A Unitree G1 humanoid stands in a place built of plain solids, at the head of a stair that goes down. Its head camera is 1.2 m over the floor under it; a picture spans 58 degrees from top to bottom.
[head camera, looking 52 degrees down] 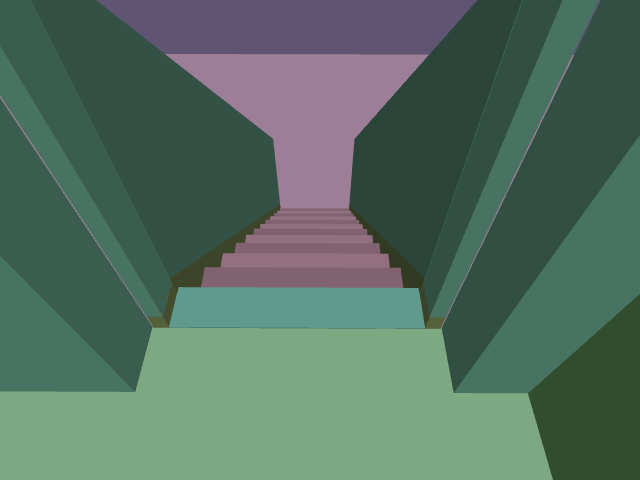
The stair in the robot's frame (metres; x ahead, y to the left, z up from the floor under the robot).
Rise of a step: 0.22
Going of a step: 0.23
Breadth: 0.78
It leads straight ahead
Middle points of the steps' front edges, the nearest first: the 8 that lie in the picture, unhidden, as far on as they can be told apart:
0.74 0.07 0.00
0.97 0.07 -0.22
1.20 0.07 -0.44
1.43 0.07 -0.66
1.66 0.07 -0.88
1.89 0.06 -1.10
2.12 0.06 -1.32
2.35 0.06 -1.53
